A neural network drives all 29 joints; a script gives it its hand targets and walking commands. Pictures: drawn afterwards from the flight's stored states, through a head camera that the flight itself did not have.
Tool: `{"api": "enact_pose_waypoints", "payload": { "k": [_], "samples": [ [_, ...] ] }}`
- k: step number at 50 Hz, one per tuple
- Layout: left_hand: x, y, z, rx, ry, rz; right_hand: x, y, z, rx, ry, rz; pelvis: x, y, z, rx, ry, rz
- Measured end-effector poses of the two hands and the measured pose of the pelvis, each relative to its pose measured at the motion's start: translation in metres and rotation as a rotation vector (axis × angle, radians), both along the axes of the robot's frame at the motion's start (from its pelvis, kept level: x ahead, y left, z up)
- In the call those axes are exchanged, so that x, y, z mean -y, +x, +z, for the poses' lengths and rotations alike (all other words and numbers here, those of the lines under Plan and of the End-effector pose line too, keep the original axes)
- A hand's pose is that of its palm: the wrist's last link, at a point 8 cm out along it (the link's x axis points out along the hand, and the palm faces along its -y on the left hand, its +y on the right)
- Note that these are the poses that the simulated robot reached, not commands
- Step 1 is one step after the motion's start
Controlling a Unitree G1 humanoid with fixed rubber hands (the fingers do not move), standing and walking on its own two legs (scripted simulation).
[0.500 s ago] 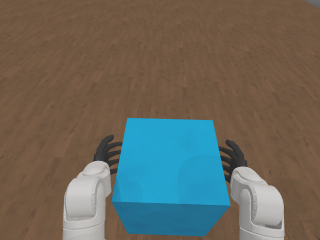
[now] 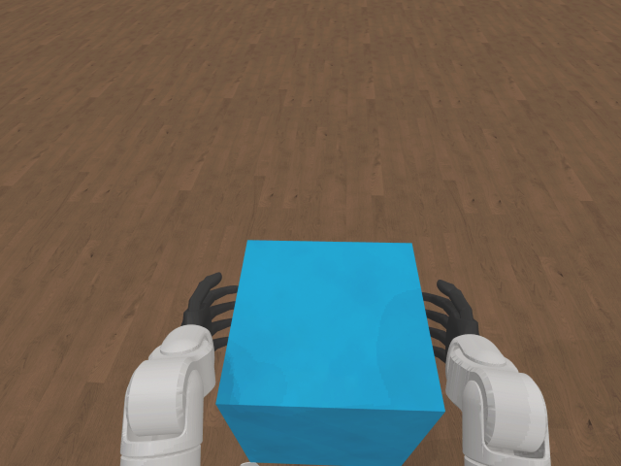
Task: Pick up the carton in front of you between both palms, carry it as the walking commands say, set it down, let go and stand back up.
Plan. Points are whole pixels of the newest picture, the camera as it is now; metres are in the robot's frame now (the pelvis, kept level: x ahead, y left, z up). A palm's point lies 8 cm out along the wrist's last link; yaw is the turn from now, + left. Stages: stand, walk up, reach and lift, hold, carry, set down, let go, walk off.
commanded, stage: carry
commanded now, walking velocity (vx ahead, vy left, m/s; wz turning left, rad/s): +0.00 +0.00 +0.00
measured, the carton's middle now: (326, 358) +0.28 +0.00 -0.01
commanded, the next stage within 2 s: none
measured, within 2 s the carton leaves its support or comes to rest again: neither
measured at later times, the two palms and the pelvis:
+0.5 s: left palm (229, 203) +0.49 +0.15 +0.08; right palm (424, 210) +0.47 -0.15 +0.08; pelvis +0.21 +0.01 -0.01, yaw -2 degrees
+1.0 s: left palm (243, 222) +0.51 +0.14 +0.02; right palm (420, 228) +0.49 -0.16 +0.02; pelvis +0.22 +0.00 -0.02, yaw -2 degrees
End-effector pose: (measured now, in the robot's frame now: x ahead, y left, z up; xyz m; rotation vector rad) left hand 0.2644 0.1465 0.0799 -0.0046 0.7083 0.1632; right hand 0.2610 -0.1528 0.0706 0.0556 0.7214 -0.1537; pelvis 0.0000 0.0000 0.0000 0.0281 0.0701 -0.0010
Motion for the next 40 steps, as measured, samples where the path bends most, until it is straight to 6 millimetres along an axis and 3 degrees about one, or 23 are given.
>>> {"api": "enact_pose_waypoints", "payload": {
  "k": [5, 7, 14, 22, 27, 33, 40],
  "samples": [
    [-0.013, 0.080, -0.002, 0.073, -0.029, -0.025, -0.013, 0.073, 0.006, 0.073, -0.019, -0.033, -0.018, 0.075, -0.021, 0.029, -0.023, -0.024],
    [-0.018, 0.108, -0.008, 0.061, -0.060, -0.019, -0.018, 0.099, 0.005, 0.061, -0.042, -0.032, -0.022, 0.096, -0.024, 0.026, -0.006, -0.030],
    [-0.018, 0.160, -0.017, -0.040, -0.072, -0.028, -0.019, 0.148, 0.000, -0.040, -0.044, -0.054, -0.026, 0.141, -0.009, 0.009, -0.030, -0.051],
    [-0.007, 0.208, 0.004, 0.027, -0.038, -0.031, -0.007, 0.197, 0.012, 0.027, -0.020, -0.047, -0.016, 0.194, -0.010, 0.013, -0.021, -0.036],
    [-0.001, 0.231, -0.001, 0.016, -0.018, -0.036, -0.001, 0.220, 0.005, 0.016, -0.018, -0.042, -0.010, 0.217, -0.013, 0.001, -0.023, -0.035],
    [0.003, 0.242, -0.024, -0.033, 0.000, -0.047, 0.002, 0.232, -0.018, -0.033, -0.041, -0.025, -0.005, 0.230, -0.015, 0.000, -0.025, -0.036],
    [0.005, 0.244, -0.041, -0.017, 0.014, -0.057, 0.004, 0.235, -0.034, -0.018, -0.063, -0.006, -0.002, 0.230, -0.018, 0.001, -0.024, -0.036]
  ]
}}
